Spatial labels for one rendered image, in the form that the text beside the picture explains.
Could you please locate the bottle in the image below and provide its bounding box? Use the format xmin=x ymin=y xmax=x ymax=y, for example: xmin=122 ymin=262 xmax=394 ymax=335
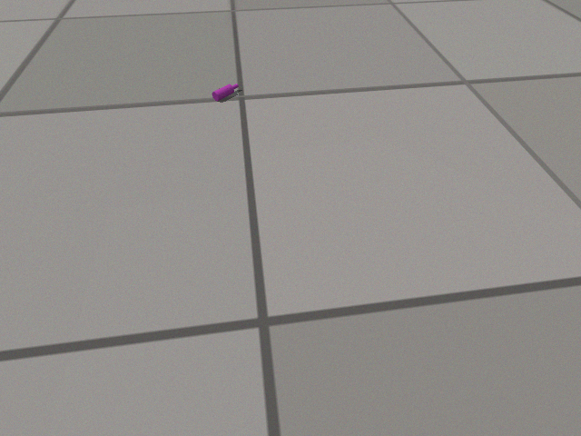
xmin=212 ymin=84 xmax=239 ymax=101

